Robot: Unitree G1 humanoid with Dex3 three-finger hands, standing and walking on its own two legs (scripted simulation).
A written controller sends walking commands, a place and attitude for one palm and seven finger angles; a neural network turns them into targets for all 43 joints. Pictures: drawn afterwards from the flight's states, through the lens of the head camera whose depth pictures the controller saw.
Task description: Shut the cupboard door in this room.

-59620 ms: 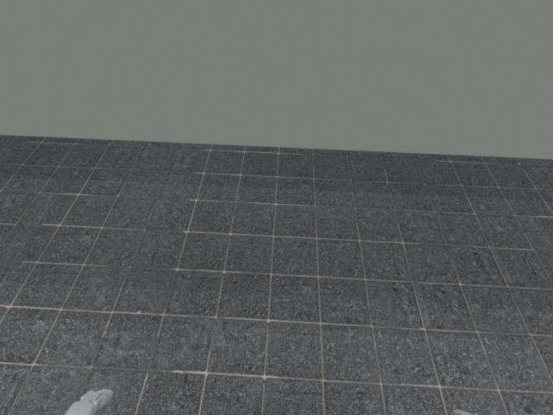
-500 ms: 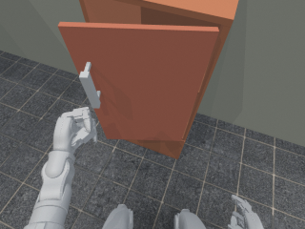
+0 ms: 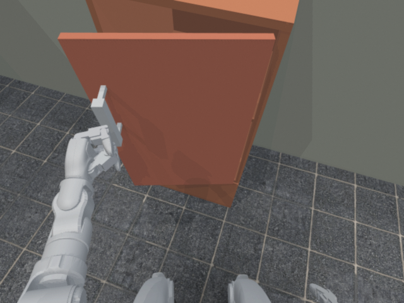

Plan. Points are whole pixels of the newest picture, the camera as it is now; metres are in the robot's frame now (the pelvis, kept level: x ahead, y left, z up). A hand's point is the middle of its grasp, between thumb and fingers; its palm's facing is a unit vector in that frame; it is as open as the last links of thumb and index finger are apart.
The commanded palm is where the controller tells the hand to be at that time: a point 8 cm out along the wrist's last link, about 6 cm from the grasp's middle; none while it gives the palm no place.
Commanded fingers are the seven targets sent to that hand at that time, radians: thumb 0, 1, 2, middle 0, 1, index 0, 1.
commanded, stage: bring the fist close to the handle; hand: left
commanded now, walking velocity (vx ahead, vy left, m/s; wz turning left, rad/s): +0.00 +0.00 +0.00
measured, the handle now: (110, 117) +0.49 +0.20 +0.04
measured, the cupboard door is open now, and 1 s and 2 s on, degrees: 20 8 0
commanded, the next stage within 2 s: push the door shut along its arc in 0.14 s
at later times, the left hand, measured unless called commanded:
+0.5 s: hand (113, 144) +0.41 +0.18 +0.05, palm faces -0.02 -1.00 -0.04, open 3.1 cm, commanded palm +0.39 +0.22 +0.04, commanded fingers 0.00 0.90 0.90 -1.30 -1.50 -1.30 -1.50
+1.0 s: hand (120, 122) +0.47 +0.17 +0.05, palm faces -0.16 -0.99 -0.03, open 3.2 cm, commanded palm +0.47 +0.20 +0.04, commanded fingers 0.00 0.90 0.90 -1.30 -1.50 -1.30 -1.50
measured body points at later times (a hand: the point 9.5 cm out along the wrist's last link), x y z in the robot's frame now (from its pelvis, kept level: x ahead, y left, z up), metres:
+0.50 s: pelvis -0.01 +0.00 -0.01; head +0.09 +0.01 +0.43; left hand +0.41 +0.23 +0.06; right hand +0.10 -0.26 -0.12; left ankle +0.03 +0.12 -0.66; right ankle +0.01 -0.12 -0.66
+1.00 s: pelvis -0.02 +0.01 -0.03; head +0.11 +0.03 +0.40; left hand +0.48 +0.23 +0.05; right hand +0.02 -0.26 -0.14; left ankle +0.03 +0.12 -0.66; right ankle +0.01 -0.12 -0.66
